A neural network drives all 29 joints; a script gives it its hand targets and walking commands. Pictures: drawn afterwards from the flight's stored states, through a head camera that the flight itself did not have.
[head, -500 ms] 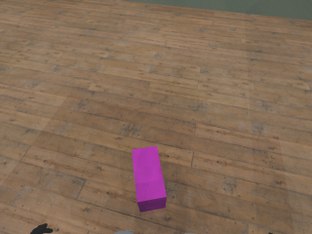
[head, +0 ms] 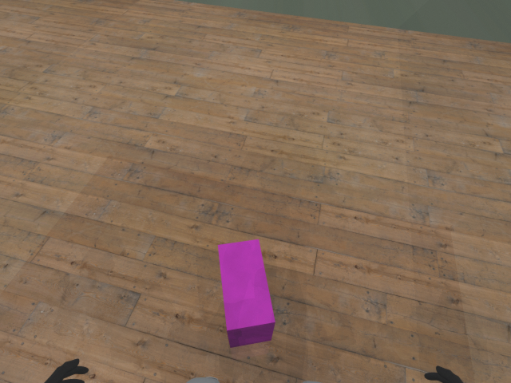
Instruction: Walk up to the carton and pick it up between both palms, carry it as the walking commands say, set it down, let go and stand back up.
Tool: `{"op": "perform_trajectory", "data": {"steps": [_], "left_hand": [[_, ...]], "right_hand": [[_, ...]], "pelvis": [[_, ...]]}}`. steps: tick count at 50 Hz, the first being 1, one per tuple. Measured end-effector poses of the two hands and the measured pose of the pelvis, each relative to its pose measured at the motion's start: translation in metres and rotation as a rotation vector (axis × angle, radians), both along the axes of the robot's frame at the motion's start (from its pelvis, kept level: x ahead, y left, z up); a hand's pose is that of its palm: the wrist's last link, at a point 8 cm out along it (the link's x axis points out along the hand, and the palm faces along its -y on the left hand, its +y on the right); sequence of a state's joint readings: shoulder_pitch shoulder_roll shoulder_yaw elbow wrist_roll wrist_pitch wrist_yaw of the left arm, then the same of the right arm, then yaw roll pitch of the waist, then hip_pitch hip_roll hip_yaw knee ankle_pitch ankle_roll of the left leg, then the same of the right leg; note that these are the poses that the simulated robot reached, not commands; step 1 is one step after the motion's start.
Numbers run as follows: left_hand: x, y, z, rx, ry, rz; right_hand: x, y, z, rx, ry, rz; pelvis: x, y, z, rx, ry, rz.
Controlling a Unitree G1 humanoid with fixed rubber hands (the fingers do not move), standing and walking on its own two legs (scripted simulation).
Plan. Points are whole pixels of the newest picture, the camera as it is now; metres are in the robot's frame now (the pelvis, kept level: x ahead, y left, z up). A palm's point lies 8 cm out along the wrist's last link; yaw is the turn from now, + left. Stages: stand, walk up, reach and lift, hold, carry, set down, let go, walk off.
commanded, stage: walk up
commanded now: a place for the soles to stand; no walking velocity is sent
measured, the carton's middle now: (244, 293) +0.48 +0.03 -0.63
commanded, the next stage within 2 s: none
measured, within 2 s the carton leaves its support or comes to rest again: neither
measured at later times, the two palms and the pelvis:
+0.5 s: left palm out of the picture +0.11 +0.30 -0.08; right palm out of the picture +0.09 -0.33 -0.07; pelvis +0.00 -0.02 +0.00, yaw +3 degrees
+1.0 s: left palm out of the picture +0.06 +0.26 -0.09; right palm out of the picture +0.11 -0.36 -0.08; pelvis -0.01 -0.05 +0.00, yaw +8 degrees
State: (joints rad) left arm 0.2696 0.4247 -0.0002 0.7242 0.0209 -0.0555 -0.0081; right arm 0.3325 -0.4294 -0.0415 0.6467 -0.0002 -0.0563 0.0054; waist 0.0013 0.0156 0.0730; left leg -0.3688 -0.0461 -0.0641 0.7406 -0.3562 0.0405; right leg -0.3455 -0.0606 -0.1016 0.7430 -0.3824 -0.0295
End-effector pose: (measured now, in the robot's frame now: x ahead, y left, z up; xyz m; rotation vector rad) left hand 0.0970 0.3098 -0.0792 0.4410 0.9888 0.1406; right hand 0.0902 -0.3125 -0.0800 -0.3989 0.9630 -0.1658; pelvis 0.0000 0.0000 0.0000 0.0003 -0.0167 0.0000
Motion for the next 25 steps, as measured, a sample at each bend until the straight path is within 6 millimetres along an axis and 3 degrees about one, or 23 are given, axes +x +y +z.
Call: {"op": "perform_trajectory", "data": {"steps": [19,25], "left_hand": [[0.009,0.001,0.001,-0.004,-0.013,0.004],[0.013,-0.013,0.004,-0.018,-0.064,0.048]], "right_hand": [[0.002,0.001,0.001,-0.005,-0.005,0.003],[0.005,-0.017,0.006,-0.046,0.0,0.036]], "pelvis": [[0.001,0.001,0.0,-0.002,0.0,0.006],[-0.004,-0.016,0.0,-0.01,-0.014,0.059]]}}
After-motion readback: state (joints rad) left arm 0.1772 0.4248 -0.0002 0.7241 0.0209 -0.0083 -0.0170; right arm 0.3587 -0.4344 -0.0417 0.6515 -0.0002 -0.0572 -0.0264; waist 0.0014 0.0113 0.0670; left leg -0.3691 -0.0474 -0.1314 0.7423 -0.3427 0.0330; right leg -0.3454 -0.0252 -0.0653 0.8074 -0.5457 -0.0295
